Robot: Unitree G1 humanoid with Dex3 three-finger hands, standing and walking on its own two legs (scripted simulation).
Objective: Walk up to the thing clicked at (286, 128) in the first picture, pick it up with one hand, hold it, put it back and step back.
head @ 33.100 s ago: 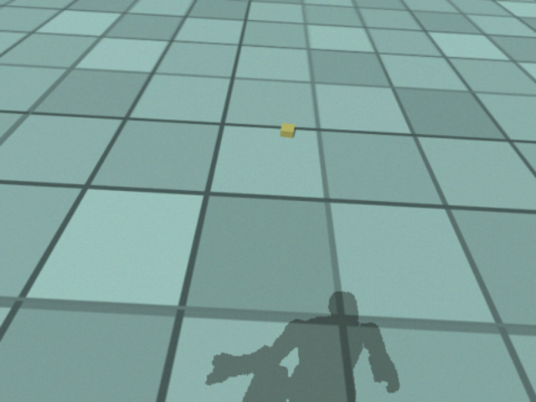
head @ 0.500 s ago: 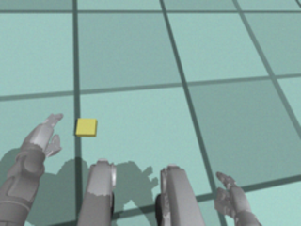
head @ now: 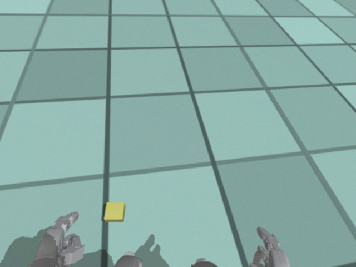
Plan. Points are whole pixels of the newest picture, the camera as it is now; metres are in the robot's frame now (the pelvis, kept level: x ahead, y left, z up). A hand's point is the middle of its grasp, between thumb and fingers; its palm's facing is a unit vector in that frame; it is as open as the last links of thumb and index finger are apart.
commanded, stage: home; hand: left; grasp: from above
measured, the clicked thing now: (115, 212) +0.46 +0.24 -0.66
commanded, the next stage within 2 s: none
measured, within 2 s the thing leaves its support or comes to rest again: neither
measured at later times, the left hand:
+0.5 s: hand (75, 263) +0.17 +0.18 -0.02, palm faces +0.07 -0.98 -0.20, open 7.4 cm
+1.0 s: hand (75, 262) +0.17 +0.18 -0.02, palm faces +0.05 -0.98 -0.20, open 7.4 cm
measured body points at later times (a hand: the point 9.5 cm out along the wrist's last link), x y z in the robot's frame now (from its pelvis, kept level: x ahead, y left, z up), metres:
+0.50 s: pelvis +0.02 +0.00 +0.03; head +0.04 +0.00 +0.48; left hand +0.16 +0.23 +0.00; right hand +0.20 -0.24 -0.02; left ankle +0.03 +0.12 -0.65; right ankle +0.00 -0.14 -0.65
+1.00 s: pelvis +0.01 +0.00 +0.03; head +0.03 +0.00 +0.48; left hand +0.17 +0.23 +0.00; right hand +0.17 -0.25 -0.03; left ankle +0.03 +0.12 -0.65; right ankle +0.00 -0.14 -0.65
